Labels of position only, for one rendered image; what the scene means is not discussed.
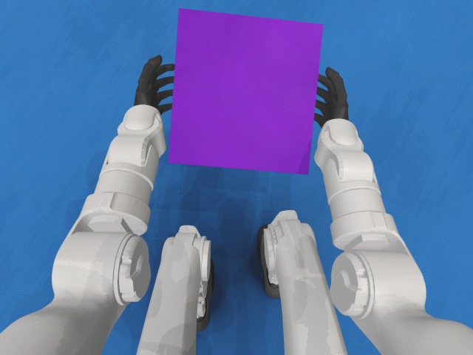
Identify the left robot forearm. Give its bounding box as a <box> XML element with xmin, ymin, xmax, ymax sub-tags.
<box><xmin>52</xmin><ymin>104</ymin><xmax>166</xmax><ymax>293</ymax></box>

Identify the right robot forearm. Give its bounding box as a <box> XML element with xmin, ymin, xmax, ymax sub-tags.
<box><xmin>314</xmin><ymin>118</ymin><xmax>426</xmax><ymax>302</ymax></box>

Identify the robot left hand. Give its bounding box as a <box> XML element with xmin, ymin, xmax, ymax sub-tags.
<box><xmin>134</xmin><ymin>55</ymin><xmax>175</xmax><ymax>115</ymax></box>

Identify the right robot upper arm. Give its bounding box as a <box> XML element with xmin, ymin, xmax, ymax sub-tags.
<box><xmin>330</xmin><ymin>249</ymin><xmax>473</xmax><ymax>355</ymax></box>

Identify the robot right hand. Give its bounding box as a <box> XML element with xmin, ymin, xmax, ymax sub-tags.
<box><xmin>314</xmin><ymin>67</ymin><xmax>349</xmax><ymax>128</ymax></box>

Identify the right robot foot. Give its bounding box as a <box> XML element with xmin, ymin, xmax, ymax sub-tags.
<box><xmin>257</xmin><ymin>224</ymin><xmax>280</xmax><ymax>299</ymax></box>

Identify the left robot shin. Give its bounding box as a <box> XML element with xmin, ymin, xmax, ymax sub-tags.
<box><xmin>161</xmin><ymin>226</ymin><xmax>208</xmax><ymax>317</ymax></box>

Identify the left robot upper arm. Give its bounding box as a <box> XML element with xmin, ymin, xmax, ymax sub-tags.
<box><xmin>0</xmin><ymin>231</ymin><xmax>151</xmax><ymax>355</ymax></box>

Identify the carton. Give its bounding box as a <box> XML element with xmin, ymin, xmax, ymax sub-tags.
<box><xmin>169</xmin><ymin>8</ymin><xmax>323</xmax><ymax>175</ymax></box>

